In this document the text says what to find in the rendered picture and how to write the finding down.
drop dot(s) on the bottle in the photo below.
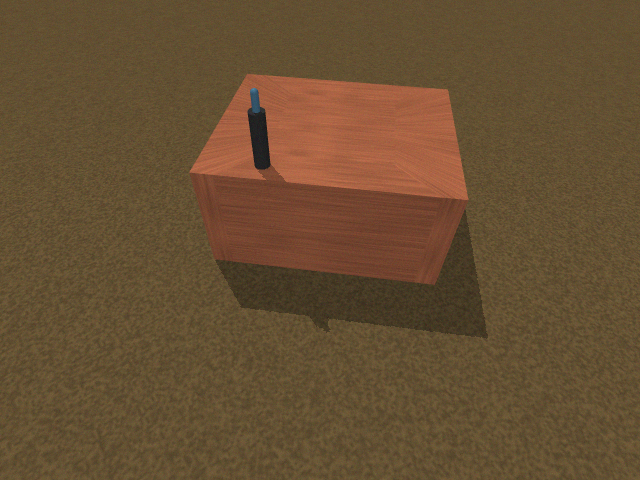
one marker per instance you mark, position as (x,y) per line
(258,132)

